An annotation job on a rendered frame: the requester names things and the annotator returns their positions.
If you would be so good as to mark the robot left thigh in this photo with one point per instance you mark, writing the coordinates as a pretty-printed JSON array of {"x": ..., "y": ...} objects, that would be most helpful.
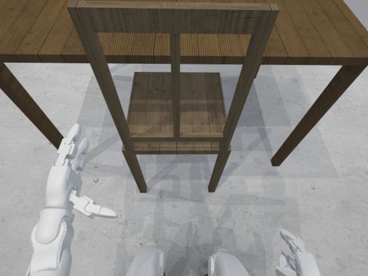
[{"x": 149, "y": 261}]

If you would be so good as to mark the left robot hand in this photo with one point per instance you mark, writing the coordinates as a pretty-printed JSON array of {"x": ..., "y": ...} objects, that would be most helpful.
[{"x": 65, "y": 174}]

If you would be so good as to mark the right robot hand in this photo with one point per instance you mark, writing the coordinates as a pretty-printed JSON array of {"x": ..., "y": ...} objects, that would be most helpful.
[{"x": 302, "y": 263}]

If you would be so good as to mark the table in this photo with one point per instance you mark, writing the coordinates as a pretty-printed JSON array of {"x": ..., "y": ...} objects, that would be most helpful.
[{"x": 306, "y": 32}]

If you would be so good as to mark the robot left shin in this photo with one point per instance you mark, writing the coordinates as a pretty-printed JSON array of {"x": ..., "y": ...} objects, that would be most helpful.
[{"x": 151, "y": 245}]

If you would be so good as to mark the chair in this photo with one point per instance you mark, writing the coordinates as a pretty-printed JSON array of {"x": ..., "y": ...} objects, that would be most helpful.
[{"x": 174, "y": 112}]

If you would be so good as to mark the left robot forearm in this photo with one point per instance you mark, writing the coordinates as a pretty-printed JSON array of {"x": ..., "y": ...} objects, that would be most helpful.
[{"x": 51, "y": 241}]

